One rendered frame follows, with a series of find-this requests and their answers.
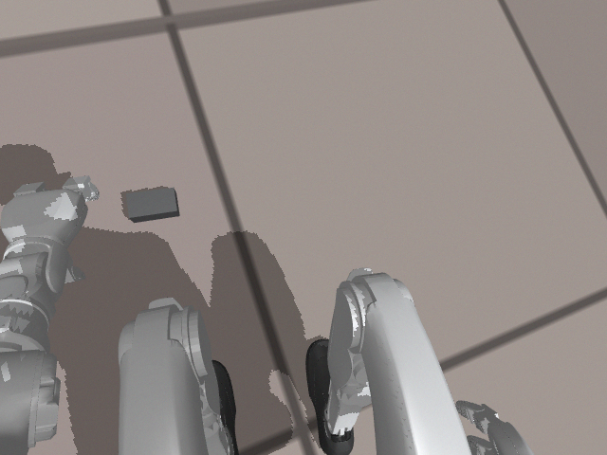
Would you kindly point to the small box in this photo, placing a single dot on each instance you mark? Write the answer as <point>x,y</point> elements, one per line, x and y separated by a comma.
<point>152,205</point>

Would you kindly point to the left robot foot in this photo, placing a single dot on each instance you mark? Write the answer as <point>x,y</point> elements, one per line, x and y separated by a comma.
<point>227,404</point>

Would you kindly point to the left robot hand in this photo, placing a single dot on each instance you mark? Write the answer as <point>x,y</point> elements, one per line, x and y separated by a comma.
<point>57,215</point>

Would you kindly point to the right robot hand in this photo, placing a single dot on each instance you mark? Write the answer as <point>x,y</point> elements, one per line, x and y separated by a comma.
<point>504,439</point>

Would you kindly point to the right robot foot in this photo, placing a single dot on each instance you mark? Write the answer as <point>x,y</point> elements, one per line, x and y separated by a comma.
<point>318,381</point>

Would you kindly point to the left robot arm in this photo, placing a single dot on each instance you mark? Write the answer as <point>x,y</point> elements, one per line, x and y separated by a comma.
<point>32,277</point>

